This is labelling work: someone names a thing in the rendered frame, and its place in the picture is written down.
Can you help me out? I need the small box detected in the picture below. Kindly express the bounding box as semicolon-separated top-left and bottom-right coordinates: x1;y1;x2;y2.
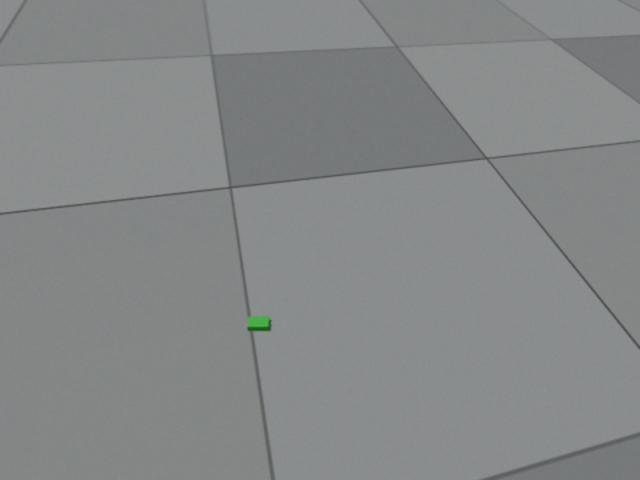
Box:
247;316;269;331

